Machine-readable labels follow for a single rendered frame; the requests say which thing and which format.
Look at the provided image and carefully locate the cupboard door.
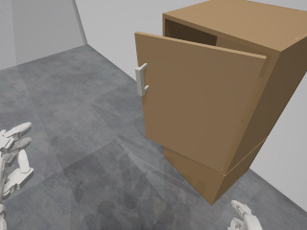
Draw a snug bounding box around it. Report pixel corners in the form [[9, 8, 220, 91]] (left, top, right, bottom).
[[134, 32, 267, 172]]

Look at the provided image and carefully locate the handle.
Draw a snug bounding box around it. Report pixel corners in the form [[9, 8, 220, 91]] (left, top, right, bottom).
[[135, 63, 149, 96]]

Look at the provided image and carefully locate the robot right hand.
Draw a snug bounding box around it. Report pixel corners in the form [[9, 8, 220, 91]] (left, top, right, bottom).
[[227, 200, 263, 230]]

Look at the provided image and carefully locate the robot left hand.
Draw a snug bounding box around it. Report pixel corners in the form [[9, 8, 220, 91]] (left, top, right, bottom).
[[0, 122, 34, 204]]

